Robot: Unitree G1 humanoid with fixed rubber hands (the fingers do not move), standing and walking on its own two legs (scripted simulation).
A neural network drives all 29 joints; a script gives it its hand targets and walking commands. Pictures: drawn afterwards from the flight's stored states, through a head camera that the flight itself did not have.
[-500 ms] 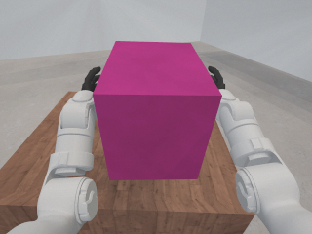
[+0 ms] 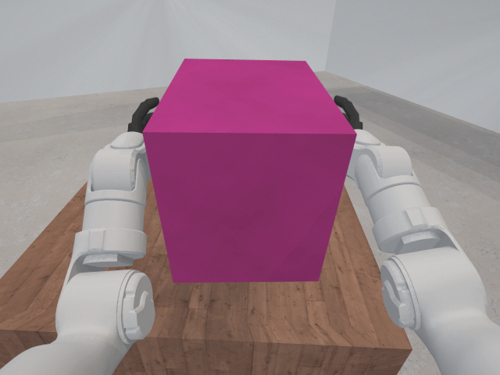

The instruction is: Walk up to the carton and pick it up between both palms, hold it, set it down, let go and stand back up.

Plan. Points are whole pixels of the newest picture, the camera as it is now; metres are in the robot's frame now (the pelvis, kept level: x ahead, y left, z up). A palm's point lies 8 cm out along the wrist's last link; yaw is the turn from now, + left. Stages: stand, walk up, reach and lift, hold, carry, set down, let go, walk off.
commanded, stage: reach and lift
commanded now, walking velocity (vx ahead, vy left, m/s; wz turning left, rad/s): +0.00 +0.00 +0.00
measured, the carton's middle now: (246, 160) +0.41 +0.00 +0.22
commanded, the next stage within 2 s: hold in 0.40 s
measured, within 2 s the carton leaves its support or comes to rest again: neither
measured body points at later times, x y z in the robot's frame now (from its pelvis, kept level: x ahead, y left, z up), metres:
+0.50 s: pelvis +0.00 +0.00 +0.00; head -0.09 +0.01 +0.44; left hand +0.38 +0.16 +0.29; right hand +0.39 -0.16 +0.30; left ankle +0.01 +0.15 -0.75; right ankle +0.00 -0.12 -0.75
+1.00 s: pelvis -0.01 +0.00 +0.00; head -0.10 +0.00 +0.44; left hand +0.38 +0.16 +0.30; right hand +0.38 -0.16 +0.30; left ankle +0.01 +0.15 -0.75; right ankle +0.00 -0.12 -0.75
